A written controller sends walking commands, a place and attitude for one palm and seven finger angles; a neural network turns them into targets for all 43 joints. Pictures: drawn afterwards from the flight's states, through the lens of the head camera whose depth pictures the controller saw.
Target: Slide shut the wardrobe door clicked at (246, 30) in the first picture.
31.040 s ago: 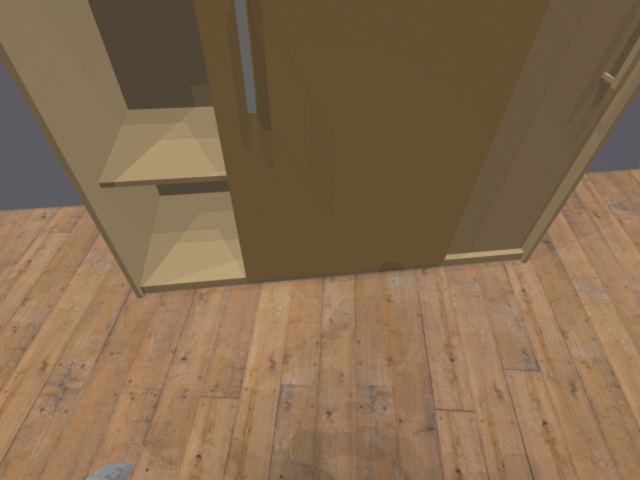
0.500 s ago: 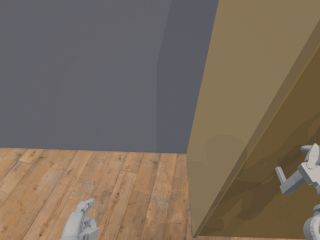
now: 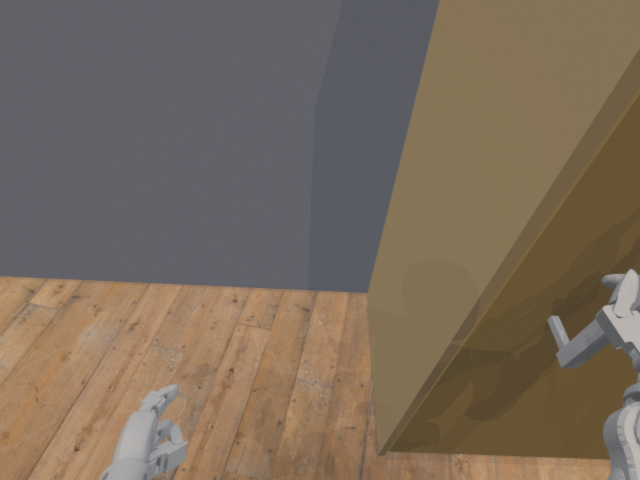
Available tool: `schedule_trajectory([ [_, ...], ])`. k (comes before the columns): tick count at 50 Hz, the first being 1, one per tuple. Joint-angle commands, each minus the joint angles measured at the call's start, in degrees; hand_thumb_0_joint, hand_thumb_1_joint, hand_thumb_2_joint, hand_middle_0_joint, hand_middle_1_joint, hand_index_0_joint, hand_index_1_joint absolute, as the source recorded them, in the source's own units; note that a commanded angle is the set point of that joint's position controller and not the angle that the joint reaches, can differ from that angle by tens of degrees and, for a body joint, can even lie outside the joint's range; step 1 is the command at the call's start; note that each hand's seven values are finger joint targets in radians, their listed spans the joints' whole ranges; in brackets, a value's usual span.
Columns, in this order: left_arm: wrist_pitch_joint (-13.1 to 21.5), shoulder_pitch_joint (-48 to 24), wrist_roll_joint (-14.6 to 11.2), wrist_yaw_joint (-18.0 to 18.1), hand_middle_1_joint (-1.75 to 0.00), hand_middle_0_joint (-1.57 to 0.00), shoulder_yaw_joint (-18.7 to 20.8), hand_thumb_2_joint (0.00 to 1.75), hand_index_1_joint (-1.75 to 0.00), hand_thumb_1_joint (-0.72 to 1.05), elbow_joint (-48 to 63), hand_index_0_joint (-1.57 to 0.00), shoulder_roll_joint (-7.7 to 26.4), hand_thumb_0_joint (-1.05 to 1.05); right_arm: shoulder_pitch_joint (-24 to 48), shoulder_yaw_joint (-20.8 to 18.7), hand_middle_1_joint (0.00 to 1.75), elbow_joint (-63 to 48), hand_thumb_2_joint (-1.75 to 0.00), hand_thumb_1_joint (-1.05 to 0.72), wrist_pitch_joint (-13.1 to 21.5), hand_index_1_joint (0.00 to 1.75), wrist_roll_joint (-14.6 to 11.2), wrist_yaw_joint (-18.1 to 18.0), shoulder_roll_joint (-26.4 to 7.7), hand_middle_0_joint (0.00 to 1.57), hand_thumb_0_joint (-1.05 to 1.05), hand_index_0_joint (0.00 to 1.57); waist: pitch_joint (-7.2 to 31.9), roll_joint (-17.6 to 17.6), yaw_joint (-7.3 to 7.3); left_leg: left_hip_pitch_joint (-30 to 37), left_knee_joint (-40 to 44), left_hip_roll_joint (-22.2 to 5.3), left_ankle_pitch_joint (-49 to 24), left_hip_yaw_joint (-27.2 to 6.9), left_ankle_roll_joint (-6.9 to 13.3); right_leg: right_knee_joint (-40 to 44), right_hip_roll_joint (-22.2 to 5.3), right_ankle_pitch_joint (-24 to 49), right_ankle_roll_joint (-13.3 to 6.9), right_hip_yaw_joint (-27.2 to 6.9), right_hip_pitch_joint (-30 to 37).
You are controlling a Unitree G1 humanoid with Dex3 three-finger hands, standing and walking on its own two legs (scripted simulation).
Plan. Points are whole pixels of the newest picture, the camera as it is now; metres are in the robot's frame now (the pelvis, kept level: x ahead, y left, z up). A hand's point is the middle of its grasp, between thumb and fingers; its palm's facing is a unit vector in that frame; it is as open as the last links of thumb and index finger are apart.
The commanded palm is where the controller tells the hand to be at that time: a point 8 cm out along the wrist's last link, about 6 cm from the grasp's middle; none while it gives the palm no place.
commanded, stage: stop walking and hold the door there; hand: right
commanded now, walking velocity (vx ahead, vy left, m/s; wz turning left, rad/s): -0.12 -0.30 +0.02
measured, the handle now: (630, 280) +0.30 -0.31 +0.16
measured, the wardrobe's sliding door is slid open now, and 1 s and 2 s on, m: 0.00 0.00 0.00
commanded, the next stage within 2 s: loosen the grip on the handle in 1.60 s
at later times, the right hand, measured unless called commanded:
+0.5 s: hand (617, 317) +0.25 -0.27 +0.16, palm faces +0.41 +0.90 -0.13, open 7.2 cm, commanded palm +0.21 -0.28 +0.16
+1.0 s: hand (635, 318) +0.25 -0.28 +0.17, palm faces +0.04 +1.00 +0.03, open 5.8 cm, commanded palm +0.22 -0.28 +0.16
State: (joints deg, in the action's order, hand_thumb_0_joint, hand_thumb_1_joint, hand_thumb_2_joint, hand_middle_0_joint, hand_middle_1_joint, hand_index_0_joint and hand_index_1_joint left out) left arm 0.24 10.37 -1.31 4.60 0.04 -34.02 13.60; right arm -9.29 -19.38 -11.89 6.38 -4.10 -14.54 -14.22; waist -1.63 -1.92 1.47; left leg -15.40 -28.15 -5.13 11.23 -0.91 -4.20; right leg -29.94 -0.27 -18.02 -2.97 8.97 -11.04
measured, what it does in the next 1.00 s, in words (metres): steps to the right: left foot, then right foot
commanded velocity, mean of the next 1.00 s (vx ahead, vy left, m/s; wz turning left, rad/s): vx -0.02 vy -0.05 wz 0.02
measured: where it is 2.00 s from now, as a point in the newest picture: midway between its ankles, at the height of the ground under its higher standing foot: outside the picture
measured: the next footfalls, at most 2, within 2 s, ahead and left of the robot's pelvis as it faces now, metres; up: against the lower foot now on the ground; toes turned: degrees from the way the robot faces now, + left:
left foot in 0.68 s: -0.01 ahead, +0.00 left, +0.00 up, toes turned +8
right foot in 0.80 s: +0.02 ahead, -0.29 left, +0.00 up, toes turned +4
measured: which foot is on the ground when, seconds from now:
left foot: down 0.00-0.46, up 0.48-0.66, down 0.68-0.82, up 0.84-1.00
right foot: down 0.00-0.66, up 0.68-0.78, down 0.80-1.00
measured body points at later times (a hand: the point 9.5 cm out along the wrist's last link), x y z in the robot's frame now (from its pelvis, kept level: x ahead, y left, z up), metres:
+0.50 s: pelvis -0.03 -0.07 -0.02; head +0.02 -0.06 +0.43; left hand +0.17 +0.16 -0.12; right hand +0.23 -0.32 +0.16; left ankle +0.00 +0.13 -0.71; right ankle -0.02 -0.10 -0.73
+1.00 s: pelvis -0.03 -0.18 +0.01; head +0.01 -0.19 +0.45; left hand +0.14 +0.01 -0.09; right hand +0.24 -0.33 +0.17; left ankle -0.06 -0.08 -0.67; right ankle -0.02 -0.29 -0.73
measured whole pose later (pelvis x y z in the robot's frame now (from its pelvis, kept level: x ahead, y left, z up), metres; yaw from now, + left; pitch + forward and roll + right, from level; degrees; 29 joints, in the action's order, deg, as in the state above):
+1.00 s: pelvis -0.03 -0.18 +0.01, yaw +3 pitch -2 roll +1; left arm 1.0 8.6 -0.6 -1.1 -3.4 -33.7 7.7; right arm -6.8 6.5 -22.4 7.1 -1.8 -8.9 -4.8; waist -7.3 0.0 2.7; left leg -22.2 -55.2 0.9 24.4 1.8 -0.4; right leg -26.0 0.7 -13.8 -1.1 -1.4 -10.5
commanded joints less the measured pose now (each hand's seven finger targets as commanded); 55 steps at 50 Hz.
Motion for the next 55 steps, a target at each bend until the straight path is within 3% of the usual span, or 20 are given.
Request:
schedule_trajectory([
  [1, 1.65, -6.66, 0.01, 0.16, -0.3, -0.2, 2.25, 0.9, -0.3, 0.9, 9.56, -0.2, 5.59, 0.0, 4.88, 9.89, 1.4, -16.47, -0.9, -0.9, 4.72, 1.4, 3.64, 4.75, -6.68, 0.45, 0.0, 0.45, 10.95, 1.53, -1.96, 4.74, -3.7, -4.43, -24.48, -4.44, 5.3, 3.56, -5.59, 16.13, 2.54, -6.3, -0.69],
  [13, 2.94, -9.21, -0.11, -1.5, -0.3, -0.2, 1.62, 0.9, -0.3, 0.9, 9.74, -0.2, 5.7, 0.0, 8.24, 15.45, 1.4, -20.78, -0.9, -0.9, 4.83, 1.4, 3.16, 5.61, -2.69, 0.45, 0.0, 0.45, 6.88, -3.01, -1.1, -0.8, -12.8, -2.03, 5.91, 2.42, 4.01, 5.62, -10.83, 19.37, -1.32, -9.87, -2.59],
  [17, 2.22, -9.25, -0.1, -2.44, -0.3, -0.2, 2.13, 0.9, -0.3, 0.9, 9.27, -0.2, 5.56, 0.0, 7.96, 15.34, 1.4, -21.96, -0.9, -0.9, 4.54, 1.4, 3.03, 5.2, -3.8, 0.45, 0.0, 0.45, 11.08, 14.79, -1.61, 1.66, -2.3, -17.9, -22.45, -18.22, 12.46, -12.34, -1.83, 10.02, 4.82, -8.93, -5.5],
  [19, 1.7, -10.65, 0.13, -2.66, -0.3, -0.2, 1.35, 0.9, -0.3, 0.9, 9.03, -0.2, 4.14, 0.0, 10.61, 14.67, 1.4, -23.44, -0.9, -0.9, 4.47, 1.4, 3.25, 5.02, -4.6, 0.45, 0.0, 0.45, 10.52, 17.14, -1.23, 1.97, -1.54, -22.72, -28.11, -19.72, 13.31, -15.03, -2.66, -9.64, 3.92, -14.3, -8.83],
  [21, 1.41, -10.18, 0.02, -2.31, -0.3, -0.2, 0.97, 0.9, -0.3, 0.9, 8.08, -0.2, 3.95, 0.0, 12.56, 14.82, 1.4, -24.96, -0.9, -0.9, 4.21, 1.4, 3.85, 5.1, -4.16, 0.45, 0.0, 0.45, 11.65, 12.36, -3.11, -2.23, -9.66, -18.35, -22.32, -10.66, 8.65, -1.63, -4.74, -1.52, 2.77, -15.16, -2.65],
  [23, 1.36, -10.88, 0.31, -0.98, -0.3, -0.2, 1.62, 0.9, -0.3, 0.9, 8.89, -0.2, 5.9, 0.0, 9.79, 8.79, 1.4, -25.32, -0.9, -0.9, 5.15, 1.4, 3.79, 4.83, -10.24, 0.45, 0.0, 0.45, 12.22, -14.13, -1.94, -14.75, -30.51, -2.04, 16.46, 4.0, 2.12, 12.45, -15.45, 33.06, 0.23, -20.36, 8.98],
  [26, 3.39, -9.49, 0.76, -2.52, -0.3, -0.2, 2.34, 0.9, -0.3, 0.9, 9.13, -0.2, 5.42, 0.0, 6.91, 18.64, 1.4, -28.64, -0.9, -0.9, 6.7, 1.4, 2.53, 5.81, -0.51, 0.45, 0.0, 0.45, 14.1, -5.58, -1.88, -15.0, -42.53, 2.37, 24.76, 3.03, 3.44, 7.92, -11.03, 50.87, 10.97, -10.25, 12.86],
  [28, 4.09, -8.95, 0.18, -3.27, -0.3, -0.2, 2.34, 0.9, -0.3, 0.9, 9.56, -0.2, 5.02, 0.0, 4.93, 20.56, 1.4, -27.72, -0.9, -0.9, 5.44, 1.4, 2.68, 6.0, 0.74, 0.45, 0.0, 0.45, 12.27, -3.19, -0.99, -10.27, -28.49, 2.01, 22.01, 8.75, 3.34, 7.41, -8.46, 54.85, 9.0, -4.95, 13.31],
  [31, 5.03, -10.15, 0.68, -4.75, -0.3, -0.2, 2.13, 0.9, -0.3, 0.9, 11.53, -0.2, 4.86, 0.0, 3.05, 21.36, 1.4, -29.05, -0.9, -0.9, 3.91, 1.4, 2.3, 6.31, 0.83, 0.45, 0.0, 0.45, 12.21, -6.93, 1.74, 8.43, -5.05, 4.56, 12.42, 13.91, 6.65, 1.84, -4.81, 61.09, 18.45, -1.53, 4.14],
  [32, 4.81, -9.23, 0.27, -5.16, -0.3, -0.2, 2.01, 0.9, -0.3, 0.9, 11.34, -0.2, 4.34, 0.0, 2.49, 21.25, 1.4, -29.69, -0.9, -0.9, 4.14, 1.4, 2.87, 6.28, 0.18, 0.45, 0.0, 0.45, 14.44, 2.99, 3.62, 14.56, 8.05, -1.29, 4.04, 9.28, 11.73, -19.91, 0.27, 51.82, 20.76, -0.01, -0.68],
  [33, 3.65, -8.09, -1.24, -4.96, -0.3, -0.2, 0.64, 0.9, -0.3, 0.9, 10.06, -0.2, 3.45, 0.0, 4.41, 21.78, 1.4, -28.17, -0.9, -0.9, 4.94, 1.4, 4.24, 6.54, -0.21, 0.45, 0.0, 0.45, 12.87, 24.31, 2.02, 4.96, 8.43, -18.14, -13.94, -13.62, 19.13, -47.48, 0.37, -4.77, 9.4, -12.12, -7.0],
  [34, 2.83, -9.5, -0.04, -3.74, -0.3, -0.2, -0.33, 0.9, -0.3, 0.9, 11.65, -0.2, 3.02, 0.0, 9.83, 20.89, 1.4, -29.23, -0.9, -0.9, 4.31, 1.4, 2.18, 7.13, -0.82, 0.45, 0.0, 0.45, 6.23, 12.69, -1.33, -0.61, 6.54, -22.82, -21.37, -21.97, 19.87, -48.17, -0.1, -14.71, 5.72, -21.06, -15.75],
  [35, 1.96, -10.28, 2.04, -4.37, -0.3, -0.2, -2.14, 0.9, -0.3, 0.9, 10.36, -0.2, 0.44, 0.0, 12.18, 19.82, 1.4, -30.27, -0.9, -0.9, 3.92, 1.4, 2.55, 7.44, -2.03, 0.45, 0.0, 0.45, 3.96, 1.45, -2.38, -4.09, 3.92, -20.42, -16.65, -19.28, 15.18, -36.3, -4.62, -12.32, 4.69, -23.5, -14.81],
  [36, 0.5, -6.15, 1.18, -3.92, -0.3, -0.2, -0.66, 0.9, -0.3, 0.9, 9.03, -0.2, 2.4, 0.0, 10.98, 14.6, 1.4, -26.62, -0.9, -0.9, 4.1, 1.4, 3.22, 7.13, -3.95, 0.45, 0.0, 0.45, 9.08, 8.82, -2.13, 0.71, 1.64, -17.64, -17.43, -13.52, 15.64, -25.56, -4.05, -14.78, 4.52, -18.37, -13.33],
  [37, 0.35, -7.91, 0.76, -3.72, -0.3, -0.2, -0.89, 0.9, -0.3, 0.9, 10.02, -0.2, 2.22, 0.0, 14.26, 26.54, 1.4, -31.32, -0.9, -0.9, 4.84, 1.4, 3.28, 8.52, 6.31, 0.45, 0.0, 0.45, 12.25, 13.22, -3.01, 5.3, -1.44, -13.44, -20.74, -8.23, 14.26, -13.7, -2.58, -10.43, 3.85, -14.31, -8.57],
  [39, 2.21, -8.45, 0.54, -2.21, -0.3, -0.2, -0.38, 0.9, -0.3, 0.9, 9.03, -0.2, 2.45, 0.0, 16.77, 26.1, 1.4, -32.31, -0.9, -0.9, 6.18, 1.4, 3.67, 8.36, 2.97, 0.45, 0.0, 0.45, 16.34, 1.55, -4.3, 2.52, -12.39, -3.14, -14.36, 0.97, 7.96, 5.62, 0.15, 14.27, 3.8, -7.25, 8.88],
  [41, 4.03, -8.8, 0.25, -3.12, -0.3, -0.2, 0.52, 0.9, -0.3, 0.9, 11.46, -0.2, 3.49, 0.0, 17.51, 30.81, 1.4, -32.4, -0.9, -0.9, 7.39, 1.4, 3.82, 9.0, 6.11, 0.45, 0.0, 0.45, 15.77, -15.15, -2.45, -7.91, -26.04, 5.5, 20.63, 2.52, 3.52, 9.95, -16.83, 42.51, -4.79, -27.35, 14.59],
  [43, 4.26, -9.01, 1.1, -3.95, -0.3, -0.2, 0.07, 0.9, -0.3, 0.9, 10.24, -0.2, 2.17, 0.0, 16.42, 32.58, 1.4, -29.75, -0.9, -0.9, 6.37, 1.4, 3.28, 10.07, 8.08, 0.45, 0.0, 0.45, 11.5, -6.81, -4.03, -13.23, -32.04, 4.93, 20.27, 0.0, 3.34, 10.08, -17.58, 53.23, -5.49, -31.32, 14.66],
  [45, 4.52, -8.33, 0.99, -5.12, -0.3, -0.2, 0.24, 0.9, -0.3, 0.9, 9.26, -0.2, 2.59, 0.0, 17.88, 36.04, 1.4, -29.86, -0.9, -0.9, 6.57, 1.4, 4.14, 10.32, 9.78, 0.45, 0.0, 0.45, 12.44, -1.75, -3.72, -13.67, -30.83, 4.05, 15.42, -0.25, 3.82, 7.66, -17.04, 52.57, -3.94, -24.9, 18.26],
  [55, 3.5, -8.56, 0.58, -5.33, -0.3, -0.2, -0.54, 0.9, -0.3, 0.9, 9.24, -0.2, 1.96, 0.0, 22.63, 39.24, 1.4, -24.71, -0.9, -0.9, 4.25, 1.4, 3.82, 10.97, 10.68, 0.45, 0.0, 0.45, 13.46, -7.56, -3.54, -3.52, -14.0, 4.95, 10.17, 1.59, 4.1, 11.03, -16.14, 37.38, -3.96, -19.28, 15.16],
])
